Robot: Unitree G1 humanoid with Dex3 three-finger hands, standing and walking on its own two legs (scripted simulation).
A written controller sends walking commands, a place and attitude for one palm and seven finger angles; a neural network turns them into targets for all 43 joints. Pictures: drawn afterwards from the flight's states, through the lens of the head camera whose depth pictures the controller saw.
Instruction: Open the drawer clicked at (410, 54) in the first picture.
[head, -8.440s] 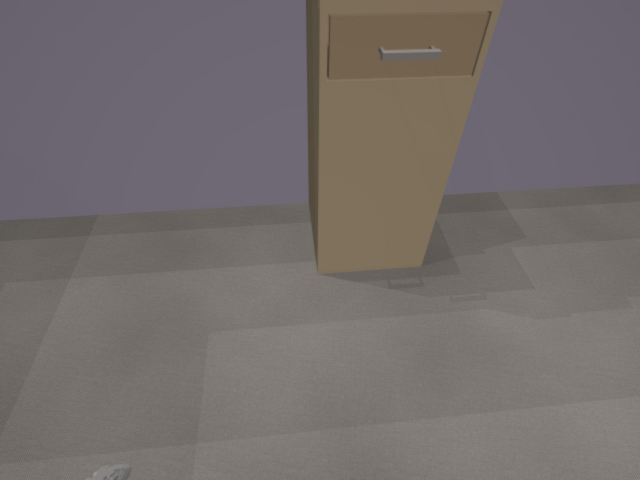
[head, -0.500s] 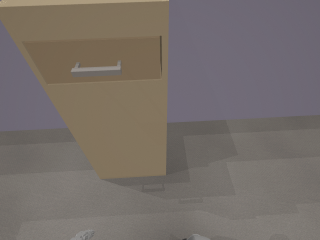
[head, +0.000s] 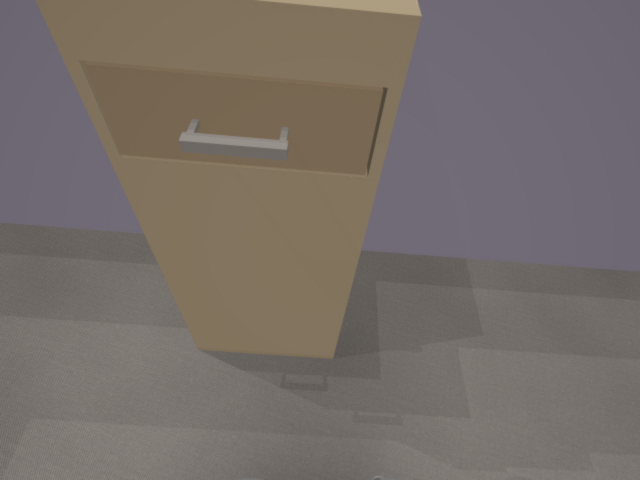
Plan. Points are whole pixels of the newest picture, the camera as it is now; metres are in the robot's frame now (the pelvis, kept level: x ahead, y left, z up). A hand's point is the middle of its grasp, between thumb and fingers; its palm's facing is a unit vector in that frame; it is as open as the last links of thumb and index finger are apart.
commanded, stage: come to a stop and stand still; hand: left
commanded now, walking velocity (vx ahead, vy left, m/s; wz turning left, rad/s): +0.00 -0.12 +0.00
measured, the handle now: (237, 137) +0.52 +0.17 +0.12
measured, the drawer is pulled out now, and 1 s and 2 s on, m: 0.00 0.00 0.00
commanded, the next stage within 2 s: look again from close up in 1.42 s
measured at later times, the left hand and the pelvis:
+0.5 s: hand out of the picture -0.01 +0.13 -0.16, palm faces +0.01 -0.97 -0.24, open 7.3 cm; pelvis -0.04 -0.05 +0.01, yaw -1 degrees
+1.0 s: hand out of the picture -0.04 +0.08 -0.17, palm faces +0.05 -0.99 -0.15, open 7.3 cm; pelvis -0.01 -0.06 +0.01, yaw -1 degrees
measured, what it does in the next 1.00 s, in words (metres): steps on the spot: right foot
